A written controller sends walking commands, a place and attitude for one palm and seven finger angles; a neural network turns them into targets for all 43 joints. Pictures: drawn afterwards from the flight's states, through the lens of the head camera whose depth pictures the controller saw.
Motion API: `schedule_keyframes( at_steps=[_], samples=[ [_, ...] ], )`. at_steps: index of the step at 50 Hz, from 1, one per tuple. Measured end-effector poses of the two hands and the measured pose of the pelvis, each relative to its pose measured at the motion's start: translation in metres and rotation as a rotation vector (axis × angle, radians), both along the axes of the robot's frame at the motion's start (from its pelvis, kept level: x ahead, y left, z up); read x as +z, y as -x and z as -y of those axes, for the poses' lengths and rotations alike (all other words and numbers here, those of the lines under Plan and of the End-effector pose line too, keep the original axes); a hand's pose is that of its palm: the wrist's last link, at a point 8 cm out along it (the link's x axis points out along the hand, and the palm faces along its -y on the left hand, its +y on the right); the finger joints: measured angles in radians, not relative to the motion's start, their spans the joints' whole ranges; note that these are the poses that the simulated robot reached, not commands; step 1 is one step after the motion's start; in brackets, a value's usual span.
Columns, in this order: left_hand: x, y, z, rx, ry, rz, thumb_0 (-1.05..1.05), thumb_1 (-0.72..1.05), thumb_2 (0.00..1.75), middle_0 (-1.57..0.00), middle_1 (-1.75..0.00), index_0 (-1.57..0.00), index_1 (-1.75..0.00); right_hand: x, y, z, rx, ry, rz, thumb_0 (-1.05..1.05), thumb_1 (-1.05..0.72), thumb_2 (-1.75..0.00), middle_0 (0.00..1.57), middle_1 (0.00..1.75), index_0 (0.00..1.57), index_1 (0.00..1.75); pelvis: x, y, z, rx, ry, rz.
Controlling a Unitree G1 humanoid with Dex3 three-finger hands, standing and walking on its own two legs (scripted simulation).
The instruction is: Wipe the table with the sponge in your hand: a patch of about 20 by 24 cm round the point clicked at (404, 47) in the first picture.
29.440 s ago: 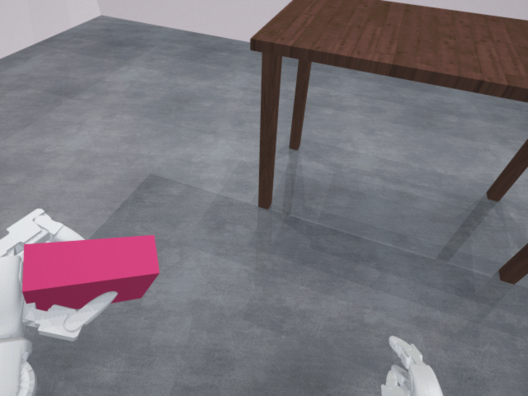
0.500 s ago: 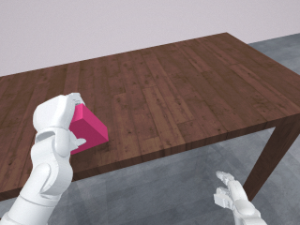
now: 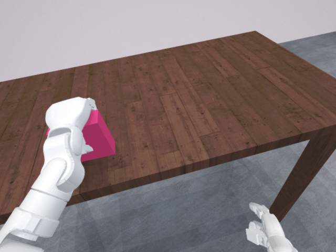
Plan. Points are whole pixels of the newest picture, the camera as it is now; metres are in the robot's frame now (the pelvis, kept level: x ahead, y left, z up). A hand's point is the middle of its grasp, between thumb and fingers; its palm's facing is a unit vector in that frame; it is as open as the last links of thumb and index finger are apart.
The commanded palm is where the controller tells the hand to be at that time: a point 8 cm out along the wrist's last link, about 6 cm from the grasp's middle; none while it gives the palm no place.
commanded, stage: wipe forward along the middle lane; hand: left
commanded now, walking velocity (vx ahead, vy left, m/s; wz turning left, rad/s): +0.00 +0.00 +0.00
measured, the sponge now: (88, 143) +0.32 +0.26 +0.11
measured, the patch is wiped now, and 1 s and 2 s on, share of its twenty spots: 0.95 0.95 0.95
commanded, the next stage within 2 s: slide back across to the first lane in 1.12 s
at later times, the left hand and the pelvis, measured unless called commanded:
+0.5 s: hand (83, 119) +0.36 +0.27 +0.16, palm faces +0.01 -0.01 -1.00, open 9.2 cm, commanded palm +0.34 +0.27 +0.19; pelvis +0.00 -0.01 +0.00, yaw +1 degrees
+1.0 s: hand (83, 110) +0.39 +0.29 +0.16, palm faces -0.04 +0.00 -1.00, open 9.2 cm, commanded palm +0.38 +0.29 +0.18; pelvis +0.00 -0.01 +0.00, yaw +1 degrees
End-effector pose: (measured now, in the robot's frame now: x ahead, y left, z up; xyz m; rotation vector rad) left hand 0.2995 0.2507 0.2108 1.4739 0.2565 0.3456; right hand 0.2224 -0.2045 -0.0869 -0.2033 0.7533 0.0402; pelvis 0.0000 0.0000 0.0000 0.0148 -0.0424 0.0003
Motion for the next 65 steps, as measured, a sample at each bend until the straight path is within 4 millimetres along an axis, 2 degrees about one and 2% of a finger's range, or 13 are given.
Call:
schedule_keyframes(
  at_steps=[14, 21, 43, 53, 65],
  samples=[
    [0.000, -0.016, -0.006, 0.008, -0.022, -0.014, -0.03, -0.49, 1.10, -0.82, -1.43, -0.86, -1.38, -0.004, 0.005, 0.009, -0.014, 0.018, -0.025, 0.01, -0.90, -0.90, 0.20, 0.30, 0.20, 0.30, 0.000, 0.000, 0.005, 0.013, 0.001, -0.011],
    [0.001, -0.031, -0.008, 0.015, -0.044, -0.044, -0.02, -0.49, 1.11, -0.82, -1.43, -0.86, -1.38, -0.006, 0.012, 0.016, -0.030, 0.036, -0.041, 0.01, -0.90, -0.90, 0.20, 0.30, 0.20, 0.30, 0.000, 0.001, 0.007, 0.023, 0.002, -0.024],
    [0.000, -0.066, -0.025, -0.009, -0.054, -0.087, -0.01, -0.51, 1.14, -0.82, -1.42, -0.87, -1.38, -0.026, 0.069, 0.053, -0.151, 0.101, -0.188, 0.01, -0.90, -0.90, 0.20, 0.30, 0.20, 0.30, 0.000, 0.001, 0.009, 0.016, 0.005, -0.059],
    [0.000, -0.082, -0.031, -0.022, -0.067, -0.114, 0.00, -0.51, 1.14, -0.82, -1.42, -0.87, -1.38, -0.029, 0.083, 0.055, -0.180, 0.111, -0.223, 0.01, -0.90, -0.90, 0.20, 0.30, 0.20, 0.30, 0.000, 0.001, 0.006, 0.015, 0.009, -0.081],
    [0.000, -0.099, -0.039, -0.039, -0.075, -0.121, 0.00, -0.52, 1.14, -0.82, -1.42, -0.87, -1.39, -0.031, 0.091, 0.049, -0.195, 0.110, -0.261, 0.01, -0.90, -0.90, 0.20, 0.30, 0.20, 0.30, 0.002, -0.003, 0.000, 0.011, 0.012, -0.102]
  ],
)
